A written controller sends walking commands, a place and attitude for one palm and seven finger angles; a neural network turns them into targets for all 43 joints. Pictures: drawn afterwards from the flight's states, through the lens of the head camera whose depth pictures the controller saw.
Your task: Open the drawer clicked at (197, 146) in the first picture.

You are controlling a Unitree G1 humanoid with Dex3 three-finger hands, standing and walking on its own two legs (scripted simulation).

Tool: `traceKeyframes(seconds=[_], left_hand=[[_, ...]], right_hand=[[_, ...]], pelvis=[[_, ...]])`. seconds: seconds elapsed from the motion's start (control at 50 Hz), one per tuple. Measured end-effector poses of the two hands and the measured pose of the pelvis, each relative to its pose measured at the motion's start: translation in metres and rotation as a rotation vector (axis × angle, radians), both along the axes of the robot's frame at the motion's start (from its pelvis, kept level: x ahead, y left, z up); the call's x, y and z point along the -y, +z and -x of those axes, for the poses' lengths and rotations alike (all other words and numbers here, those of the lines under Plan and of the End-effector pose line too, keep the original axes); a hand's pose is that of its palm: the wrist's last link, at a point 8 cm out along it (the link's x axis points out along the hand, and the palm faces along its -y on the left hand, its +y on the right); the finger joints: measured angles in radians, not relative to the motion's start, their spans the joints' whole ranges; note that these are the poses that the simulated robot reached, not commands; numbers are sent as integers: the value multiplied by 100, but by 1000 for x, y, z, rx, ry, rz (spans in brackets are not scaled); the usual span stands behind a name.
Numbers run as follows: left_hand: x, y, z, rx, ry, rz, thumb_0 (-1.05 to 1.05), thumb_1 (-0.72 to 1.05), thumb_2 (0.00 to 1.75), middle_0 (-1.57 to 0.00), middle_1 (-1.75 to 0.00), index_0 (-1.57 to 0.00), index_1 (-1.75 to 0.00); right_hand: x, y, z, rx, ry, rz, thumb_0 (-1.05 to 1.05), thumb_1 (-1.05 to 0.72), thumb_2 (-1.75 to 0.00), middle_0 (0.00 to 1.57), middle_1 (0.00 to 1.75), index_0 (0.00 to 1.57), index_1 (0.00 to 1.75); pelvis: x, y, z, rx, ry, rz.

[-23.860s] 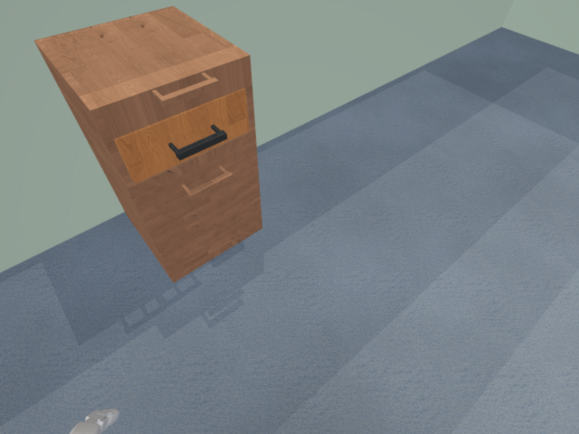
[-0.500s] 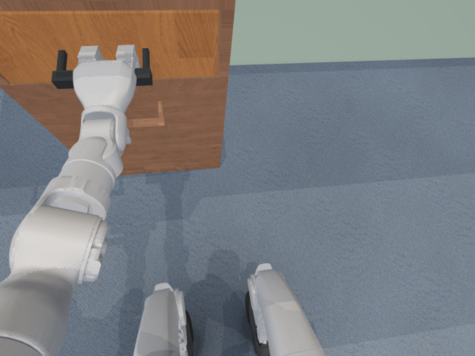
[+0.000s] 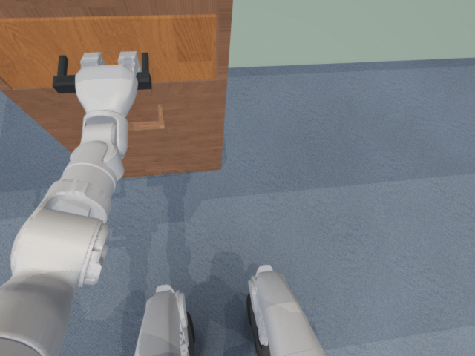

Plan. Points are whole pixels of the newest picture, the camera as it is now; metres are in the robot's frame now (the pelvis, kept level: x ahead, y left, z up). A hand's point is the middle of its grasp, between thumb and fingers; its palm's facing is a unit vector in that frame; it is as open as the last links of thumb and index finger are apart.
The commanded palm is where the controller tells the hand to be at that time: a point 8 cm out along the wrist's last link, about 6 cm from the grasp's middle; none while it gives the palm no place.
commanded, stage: pull the drawer open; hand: left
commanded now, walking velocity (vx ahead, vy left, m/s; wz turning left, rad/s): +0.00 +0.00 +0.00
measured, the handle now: (104, 71) +0.60 +0.15 -0.01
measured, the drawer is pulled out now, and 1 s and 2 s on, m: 0.00 0.03 0.08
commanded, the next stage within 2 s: none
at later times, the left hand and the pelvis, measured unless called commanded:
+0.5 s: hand (119, 111) +0.54 +0.13 -0.03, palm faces -0.04 -0.04 -1.00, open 5.5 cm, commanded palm +0.50 +0.14 +0.01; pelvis +0.02 +0.00 +0.01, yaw +0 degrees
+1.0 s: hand (119, 124) +0.51 +0.13 -0.03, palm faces -0.03 -0.05 -1.00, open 5.5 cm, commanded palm +0.47 +0.14 +0.01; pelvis +0.03 +0.00 +0.03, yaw +0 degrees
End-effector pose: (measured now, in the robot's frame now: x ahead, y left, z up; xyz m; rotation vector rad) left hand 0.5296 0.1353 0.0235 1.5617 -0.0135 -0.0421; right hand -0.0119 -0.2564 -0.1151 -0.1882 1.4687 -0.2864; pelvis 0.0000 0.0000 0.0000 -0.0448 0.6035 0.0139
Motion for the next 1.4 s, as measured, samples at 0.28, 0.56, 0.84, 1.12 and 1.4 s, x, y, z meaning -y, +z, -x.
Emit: traceKeyframes(seconds=[0.28,0.56,0.84,1.12,1.4], left_hand=[[0,0,2,-12,9,12,0,75,81,-36,-135,-39,-135],[-2,0,14,-14,-6,31,1,76,79,-33,-135,-38,-135],[-2,0,28,-12,-8,34,1,76,80,-33,-135,-38,-135],[-3,0,42,-12,-9,37,1,76,80,-33,-135,-38,-135],[-3,0,54,-6,-9,31,0,76,80,-33,-135,-38,-135]], right_hand=[[2,3,-5,9,-8,-2,1,-90,-90,20,30,20,29],[-1,7,-32,26,4,-26,1,-90,-90,20,30,20,29],[2,12,-61,65,33,-28,1,-90,-90,20,30,20,29],[3,14,-60,75,32,-21,1,-90,-90,20,30,20,29],[1,12,-54,78,24,-30,1,-90,-90,20,30,20,29]], pelvis=[[0,4,-3,4,-9,-5],[-1,16,-18,20,-17,-15],[0,24,-26,38,-15,-19],[0,26,-23,53,-18,-22],[-1,26,-18,64,-20,-25]])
